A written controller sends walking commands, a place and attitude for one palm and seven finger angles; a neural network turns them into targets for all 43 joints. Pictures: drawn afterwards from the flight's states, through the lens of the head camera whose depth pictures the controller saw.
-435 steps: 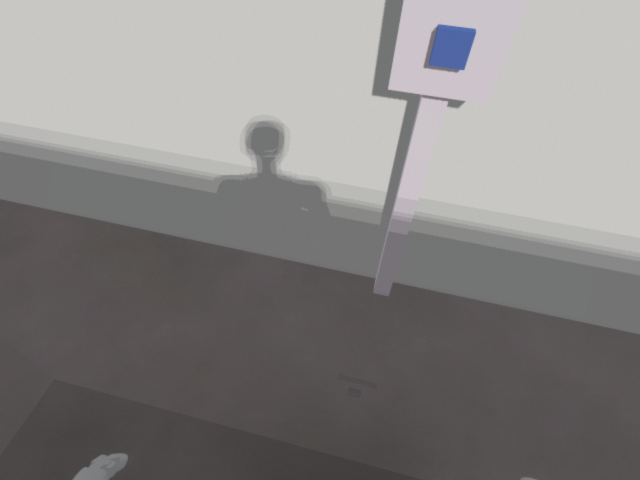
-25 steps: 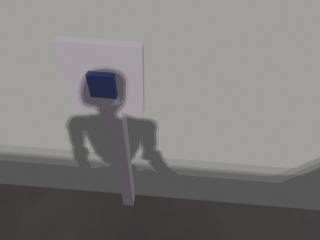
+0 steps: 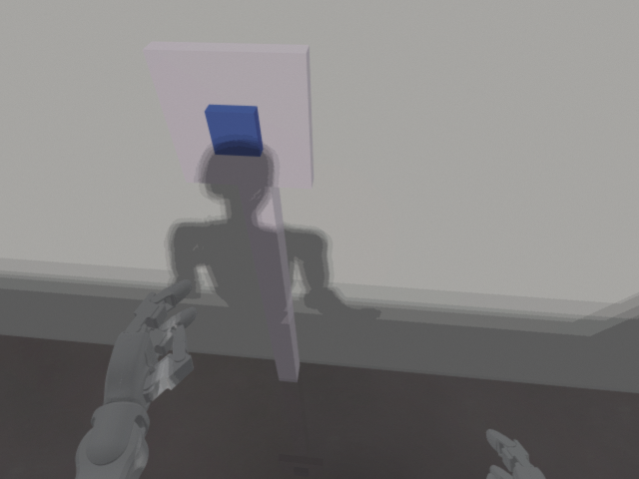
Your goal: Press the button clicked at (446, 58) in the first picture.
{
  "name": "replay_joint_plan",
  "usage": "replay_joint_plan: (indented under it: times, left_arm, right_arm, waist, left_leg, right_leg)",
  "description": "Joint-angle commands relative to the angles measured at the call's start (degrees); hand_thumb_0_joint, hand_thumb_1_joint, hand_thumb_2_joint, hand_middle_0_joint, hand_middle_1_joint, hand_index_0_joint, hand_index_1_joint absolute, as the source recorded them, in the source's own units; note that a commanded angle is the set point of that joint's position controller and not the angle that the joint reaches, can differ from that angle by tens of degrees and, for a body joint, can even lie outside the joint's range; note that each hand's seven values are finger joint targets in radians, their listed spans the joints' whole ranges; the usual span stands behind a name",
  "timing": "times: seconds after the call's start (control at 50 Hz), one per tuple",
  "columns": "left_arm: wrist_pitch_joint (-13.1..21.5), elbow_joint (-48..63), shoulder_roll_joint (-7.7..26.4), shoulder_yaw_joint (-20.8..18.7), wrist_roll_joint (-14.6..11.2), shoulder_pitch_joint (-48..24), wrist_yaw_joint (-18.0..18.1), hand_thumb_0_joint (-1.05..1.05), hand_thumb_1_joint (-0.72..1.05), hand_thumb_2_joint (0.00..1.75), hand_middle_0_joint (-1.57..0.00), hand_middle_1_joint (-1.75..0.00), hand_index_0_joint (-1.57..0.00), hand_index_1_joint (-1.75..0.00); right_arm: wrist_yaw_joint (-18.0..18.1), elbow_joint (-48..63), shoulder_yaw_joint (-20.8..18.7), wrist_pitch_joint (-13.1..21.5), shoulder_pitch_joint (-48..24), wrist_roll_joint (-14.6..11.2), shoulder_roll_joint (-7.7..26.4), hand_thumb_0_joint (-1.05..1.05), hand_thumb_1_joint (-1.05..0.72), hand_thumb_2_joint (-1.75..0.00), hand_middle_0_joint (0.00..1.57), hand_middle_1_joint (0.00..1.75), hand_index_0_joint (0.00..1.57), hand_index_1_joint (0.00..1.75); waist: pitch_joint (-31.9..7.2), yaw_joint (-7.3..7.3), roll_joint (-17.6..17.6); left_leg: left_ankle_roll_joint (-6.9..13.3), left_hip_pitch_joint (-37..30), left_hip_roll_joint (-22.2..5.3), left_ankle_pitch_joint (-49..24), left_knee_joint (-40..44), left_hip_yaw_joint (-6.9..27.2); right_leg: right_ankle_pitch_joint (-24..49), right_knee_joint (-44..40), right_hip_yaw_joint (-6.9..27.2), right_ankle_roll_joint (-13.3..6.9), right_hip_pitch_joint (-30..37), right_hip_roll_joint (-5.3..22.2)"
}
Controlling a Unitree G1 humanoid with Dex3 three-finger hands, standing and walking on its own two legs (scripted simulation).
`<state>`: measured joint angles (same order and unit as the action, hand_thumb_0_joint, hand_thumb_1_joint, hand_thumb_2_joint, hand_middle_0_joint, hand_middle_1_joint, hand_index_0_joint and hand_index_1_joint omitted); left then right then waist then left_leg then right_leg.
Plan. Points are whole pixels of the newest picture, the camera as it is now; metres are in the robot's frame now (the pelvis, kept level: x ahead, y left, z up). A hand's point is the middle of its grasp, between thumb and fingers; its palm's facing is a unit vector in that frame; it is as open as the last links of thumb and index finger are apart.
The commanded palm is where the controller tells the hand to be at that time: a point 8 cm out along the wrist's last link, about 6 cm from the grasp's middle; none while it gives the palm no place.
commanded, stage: relax the arm and regain balance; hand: left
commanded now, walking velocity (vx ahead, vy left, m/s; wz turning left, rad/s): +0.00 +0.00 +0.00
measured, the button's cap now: (235, 129) +0.55 +0.13 +0.19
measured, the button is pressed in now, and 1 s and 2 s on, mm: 0 0 0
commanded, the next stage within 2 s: come to a stop and stand still in 1.08 s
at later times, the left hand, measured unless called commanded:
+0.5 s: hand out of the picture +0.02 +0.23 -0.14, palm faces +0.11 -0.95 -0.28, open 16.3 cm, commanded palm none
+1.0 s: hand out of the picture -0.13 +0.20 -0.15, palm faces -0.01 -0.98 -0.18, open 16.3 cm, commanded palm none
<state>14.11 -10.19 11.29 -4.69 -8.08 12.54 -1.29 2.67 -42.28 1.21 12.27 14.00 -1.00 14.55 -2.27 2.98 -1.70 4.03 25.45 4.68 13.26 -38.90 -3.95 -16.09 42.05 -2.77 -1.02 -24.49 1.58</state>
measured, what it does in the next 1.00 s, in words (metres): steps on the spot: right foot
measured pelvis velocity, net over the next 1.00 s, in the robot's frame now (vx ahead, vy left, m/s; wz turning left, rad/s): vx -0.07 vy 0.02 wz -0.05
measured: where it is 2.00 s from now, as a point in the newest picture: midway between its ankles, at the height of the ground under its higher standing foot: outside the picture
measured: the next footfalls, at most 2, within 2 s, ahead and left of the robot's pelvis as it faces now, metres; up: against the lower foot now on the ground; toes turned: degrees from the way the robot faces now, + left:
right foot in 0.42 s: -0.02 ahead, -0.13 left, +0.00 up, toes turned -2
left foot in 1.04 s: +0.05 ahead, +0.10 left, +0.00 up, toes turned -1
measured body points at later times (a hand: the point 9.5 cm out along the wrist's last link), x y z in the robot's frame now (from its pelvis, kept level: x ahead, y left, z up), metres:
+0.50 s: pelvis -0.05 -0.01 +0.01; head -0.04 +0.01 +0.46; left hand +0.02 +0.28 -0.12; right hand -0.03 -0.26 -0.12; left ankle +0.07 +0.06 -0.71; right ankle -0.06 -0.13 -0.71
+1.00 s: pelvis -0.07 +0.02 +0.03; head -0.08 +0.04 +0.47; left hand -0.13 +0.25 -0.14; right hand -0.01 -0.23 -0.11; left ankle +0.05 +0.07 -0.70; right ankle -0.08 -0.12 -0.71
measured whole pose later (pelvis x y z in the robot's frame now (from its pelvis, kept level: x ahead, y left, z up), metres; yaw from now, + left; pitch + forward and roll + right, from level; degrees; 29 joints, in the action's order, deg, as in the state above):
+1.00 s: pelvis -0.07 +0.02 +0.03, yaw -3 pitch -2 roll -2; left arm -1.6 -61.5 11.5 0.9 1.0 25.5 1.4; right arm -0.6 -58.0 -1.1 -2.2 11.7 0.9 11.3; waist -0.1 -1.7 0.9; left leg 1.5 21.1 1.3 11.4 -28.4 -4.5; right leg -14.5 25.1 -2.3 -0.4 -8.5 0.3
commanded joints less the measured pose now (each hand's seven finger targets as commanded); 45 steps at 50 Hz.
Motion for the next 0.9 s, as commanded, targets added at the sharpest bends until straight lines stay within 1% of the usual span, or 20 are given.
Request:
replay_joint_plan:
  times: [0.0, 0.02, 0.04, 0.08, 0.14, 0.22, 0.26, 0.28, 0.3, 0.34, 0.38, 0.42, 0.46, 0.52, 0.64, 0.7, 0.78, 0.84, 0.86, 0.88]
  left_arm:
    - [-12.41, -7.65, 7.28, 0.86, 10.25, 4.58, 2.22, 0.00, -0.50, 0.30, -0.15, -0.30, -0.15, -0.30]
    - [-13.43, -7.43, 9.65, 1.40, 9.87, -1.56, 2.27, 0.00, -0.50, 0.30, -0.15, -0.30, -0.15, -0.30]
    - [-14.17, -9.92, 9.55, 2.19, 9.48, -4.03, 2.45, 0.00, -0.50, 0.30, -0.15, -0.30, -0.15, -0.30]
    - [-15.41, -13.65, 9.44, 3.27, 9.50, -6.32, 2.99, 0.00, -0.50, 0.30, -0.15, -0.30, -0.15, -0.30]
    - [-16.26, -17.51, 10.71, 3.29, 9.27, -5.67, 3.35, 0.00, -0.50, 0.30, -0.15, -0.30, -0.15, -0.30]
    - [-16.18, -22.71, 9.98, 3.63, 8.89, -0.80, 3.06, 0.00, -0.50, 0.30, -0.15, -0.30, -0.15, -0.30]
    - [-16.33, -26.62, 8.01, 3.59, 8.80, 4.79, 2.51, 0.00, -0.50, 0.30, -0.15, -0.30, -0.15, -0.30]
    - [-16.31, -28.38, 7.67, 3.53, 8.94, 7.18, 2.34, 0.00, -0.50, 0.30, -0.15, -0.30, -0.15, -0.30]
    - [-16.21, -30.55, 7.20, 3.35, 8.88, 10.18, 2.04, 0.00, -0.50, 0.30, -0.15, -0.30, -0.15, -0.30]
    - [-15.81, -32.78, 4.08, 2.04, 9.39, 12.12, 1.83, 0.00, -0.50, 0.30, -0.15, -0.30, -0.15, -0.30]
    - [-15.09, -34.79, 3.69, 1.91, 9.43, 11.76, 1.98, 0.00, -0.50, 0.30, -0.15, -0.30, -0.15, -0.30]
    - [-14.56, -35.57, 6.13, 1.60, 9.81, 9.89, 2.59, 0.00, -0.50, 0.30, -0.15, -0.30, -0.15, -0.30]
    - [-13.29, -35.01, 9.05, 1.62, 9.45, 1.44, 3.04, 0.00, -0.50, 0.30, -0.15, -0.30, -0.15, -0.30]
    - [-13.11, -35.70, 9.96, 2.34, 9.09, -2.79, 3.16, 0.00, -0.50, 0.30, -0.15, -0.30, -0.15, -0.30]
    - [-14.99, -41.50, 8.27, 3.45, 9.03, 7.40, 2.76, 0.00, -0.50, 0.30, -0.15, -0.30, -0.15, -0.30]
    - [-15.52, -44.71, 7.22, 3.59, 9.18, 13.67, 2.44, 0.00, -0.50, 0.30, -0.15, -0.30, -0.15, -0.30]
    - [-15.54, -47.07, 6.58, 3.74, 9.27, 16.60, 2.41, 0.00, -0.50, 0.30, -0.15, -0.30, -0.15, -0.30]
    - [-15.24, -48.53, 6.24, 3.70, 9.51, 17.89, 2.57, 0.00, -0.50, 0.30, -0.15, -0.30, -0.15, -0.30]
    - [-15.22, -48.96, 6.74, 3.68, 9.69, 18.33, 2.67, 0.00, -0.50, 0.30, -0.15, -0.30, -0.15, -0.30]
    - [-14.61, -48.81, 7.38, 3.97, 9.83, 16.56, 2.71, 0.00, -0.50, 0.30, -0.15, -0.30, -0.15, -0.30]
  right_arm:
    - [-2.81, 0.03, -3.45, -6.72, -2.89, 1.66, 5.26, 0.00, -0.90, -0.90, 0.20, 0.30, 0.20, 0.30]
    - [-2.83, 0.69, -3.68, -8.37, -2.28, 1.53, 5.11, 0.00, -0.90, -0.90, 0.20, 0.30, 0.20, 0.30]
    - [-3.02, 0.37, -3.69, -9.55, -2.92, 2.17, 5.01, 0.00, -0.90, -0.90, 0.20, 0.30, 0.20, 0.30]
    - [-3.16, 0.06, -3.11, -11.06, -1.12, 3.18, 4.72, 0.00, -0.90, -0.90, 0.20, 0.30, 0.20, 0.30]
    - [-3.17, -0.02, -2.89, -12.24, -0.30, 3.55, 6.22, 0.00, -0.90, -0.90, 0.20, 0.30, 0.20, 0.30]
    - [-3.19, -1.07, -2.74, -12.49, -0.48, 3.64, 7.37, 0.00, -0.90, -0.90, 0.20, 0.30, 0.20, 0.30]
    - [-3.04, -1.43, -3.07, -12.39, -3.50, 3.21, 8.46, 0.00, -0.90, -0.90, 0.20, 0.30, 0.20, 0.30]
    - [-2.88, -1.27, -2.97, -12.44, -5.37, 2.88, 8.32, 0.00, -0.90, -0.90, 0.20, 0.30, 0.20, 0.30]
    - [-2.76, -1.49, -3.21, -12.38, -6.49, 2.85, 8.65, 0.00, -0.90, -0.90, 0.20, 0.30, 0.20, 0.30]
    - [-2.41, -2.13, -3.97, -12.46, -5.30, 3.28, 7.94, 0.00, -0.90, -0.90, 0.20, 0.30, 0.20, 0.30]
    - [-2.28, -3.89, -4.25, -12.88, -2.91, 3.27, 7.05, 0.00, -0.90, -0.90, 0.20, 0.30, 0.20, 0.30]
    - [-2.54, -5.50, -4.03, -13.30, -0.15, 2.71, 3.68, 0.00, -0.90, -0.90, 0.20, 0.30, 0.20, 0.30]
    - [-2.77, -6.98, -3.55, -13.27, 1.46, 2.68, 2.95, 0.00, -0.90, -0.90, 0.20, 0.30, 0.20, 0.30]
    - [-2.76, -10.04, -3.39, -12.67, 5.40, 2.49, 3.35, 0.00, -0.90, -0.90, 0.20, 0.30, 0.20, 0.30]
    - [-2.45, -9.66, -3.37, -12.52, 0.49, 2.88, 7.81, 0.00, -0.90, -0.90, 0.20, 0.30, 0.20, 0.30]
    - [-2.38, -9.50, -3.58, -12.43, -3.07, 2.61, 8.11, 0.00, -0.90, -0.90, 0.20, 0.30, 0.20, 0.30]
    - [-2.29, -10.37, -4.15, -12.68, -3.13, 2.53, 7.62, 0.00, -0.90, -0.90, 0.20, 0.30, 0.20, 0.30]
    - [-2.48, -11.45, -4.41, -13.08, -2.42, 2.34, 6.75, 0.00, -0.90, -0.90, 0.20, 0.30, 0.20, 0.30]
    - [-2.57, -11.75, -4.28, -13.29, -2.52, 2.15, 5.75, 0.00, -0.90, -0.90, 0.20, 0.30, 0.20, 0.30]
    - [-2.57, -11.85, -3.92, -13.54, -2.10, 1.80, 4.01, 0.00, -0.90, -0.90, 0.20, 0.30, 0.20, 0.30]
  waist:
    - [-14.48, -3.10, 1.33]
    - [-6.95, -1.54, 2.98]
    - [0.40, -0.60, 3.85]
    - [7.74, 0.35, 12.53]
    - [12.98, -0.63, 13.51]
    - [9.83, -2.04, 1.99]
    - [3.26, -4.59, -6.61]
    - [0.47, -6.03, -7.33]
    - [-2.52, -7.04, -5.86]
    - [-6.09, -6.14, -4.05]
    - [-4.77, -5.00, -2.19]
    - [1.40, -3.13, 2.86]
    - [3.62, -0.29, 12.83]
    - [2.94, 1.74, 6.35]
    - [8.61, -3.53, -1.88]
    - [4.72, -5.88, -6.34]
    - [-1.17, -5.75, -3.51]
    - [0.86, -5.38, 0.29]
    - [2.64, -5.23, 2.17]
    - [3.75, -3.96, 8.78]
  left_leg:
    - [-3.43, -6.52, -3.90, 0.12, 5.13, 2.73]
    - [-3.71, -9.83, -3.62, 6.29, 4.00, 2.66]
    - [-3.28, -11.46, -4.39, 5.35, 3.88, 3.72]
    - [-1.82, -5.84, -6.77, 9.61, 8.90, 7.54]
    - [-0.74, 2.08, -8.04, 18.68, 13.89, 11.36]
    - [0.07, 4.03, -10.17, 22.02, 19.80, 13.32]
    - [2.61, 10.43, -14.99, 25.70, 26.07, 16.81]
    - [3.94, 12.66, -16.08, 25.32, 26.46, 18.13]
    - [4.19, 9.20, -16.25, 22.29, 25.49, 16.17]
    - [4.12, 2.79, -15.99, 21.82, 23.29, 15.20]
    - [2.08, -1.63, -14.11, 22.78, 20.00, 14.74]
    - [-1.59, -1.57, -8.79, 15.98, 12.51, 10.25]
    - [-3.64, -6.61, -6.57, 5.19, 2.65, 5.90]
    - [-2.61, -16.67, -7.70, 1.76, 5.12, 6.52]
    - [1.08, 1.72, -15.92, 27.85, 28.62, 19.43]
    - [2.25, 1.45, -17.17, 26.86, 32.91, 18.98]
    - [2.13, -6.09, -16.51, 20.08, 32.36, 14.87]
    - [-0.75, -4.95, -13.71, 18.51, 30.12, 10.49]
    - [-2.34, -4.31, -11.68, 17.30, 27.63, 8.18]
    - [-3.40, -6.31, -9.17, 14.09, 22.78, 6.14]
  right_leg:
    - [8.08, -11.95, 13.90, -4.47, 12.06, 12.01]
    - [-10.91, -16.17, 11.89, -5.17, 1.44, 11.87]
    - [-18.55, -17.24, 10.85, -4.74, -6.68, 9.63]
    - [-21.48, -17.39, 7.82, -2.62, -7.28, 5.39]
    - [-24.02, -18.12, 8.97, -1.72, -3.62, 3.55]
    - [-16.51, -12.45, 7.02, -0.69, 3.41, 0.67]
    - [-6.93, 2.54, 2.35, 0.61, 15.51, -1.61]
    - [-6.03, 6.71, 2.58, 0.59, 19.68, -1.62]
    - [-5.83, 7.14, 2.45, 0.54, 19.27, -1.65]
    - [-8.39, 1.27, 0.86, 0.04, 18.18, -2.19]
    - [-10.29, -12.01, 1.58, -0.76, 16.76, -2.04]
    - [-15.83, -22.36, 13.33, -4.65, 10.78, 4.59]
    - [-18.57, -28.97, 22.75, -8.51, 0.15, 12.22]
    - [-12.96, -25.14, 13.87, -5.73, -5.08, 7.67]
    - [-11.65, -13.36, 4.31, -1.49, 8.73, -1.73]
    - [-9.37, -6.22, 1.38, -1.47, 12.90, -2.21]
    - [-9.60, -9.28, -0.08, -1.51, 15.55, -2.06]
    - [-6.21, -20.27, 0.17, -1.72, 19.08, -1.12]
    - [-8.06, -23.36, 2.69, -2.48, 17.89, 0.85]
    - [-15.34, -27.24, 9.16, -3.87, 11.78, 4.66]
